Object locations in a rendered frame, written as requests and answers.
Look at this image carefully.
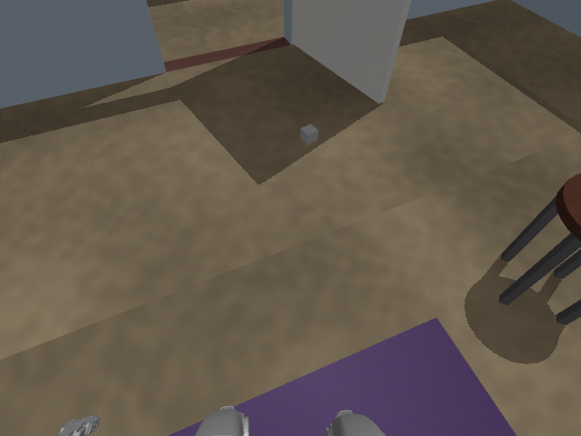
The cube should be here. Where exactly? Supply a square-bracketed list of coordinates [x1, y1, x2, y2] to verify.
[300, 124, 319, 145]

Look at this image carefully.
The left robot hand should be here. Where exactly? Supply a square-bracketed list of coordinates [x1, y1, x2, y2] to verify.
[54, 415, 100, 436]

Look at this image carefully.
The stool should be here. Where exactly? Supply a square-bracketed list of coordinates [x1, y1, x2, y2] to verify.
[499, 173, 581, 325]

